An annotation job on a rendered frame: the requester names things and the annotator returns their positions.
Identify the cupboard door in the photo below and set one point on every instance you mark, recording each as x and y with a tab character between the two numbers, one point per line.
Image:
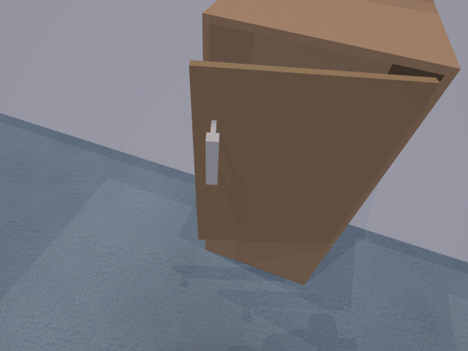
298	147

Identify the handle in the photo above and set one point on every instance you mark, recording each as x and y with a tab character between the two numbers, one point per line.
211	155

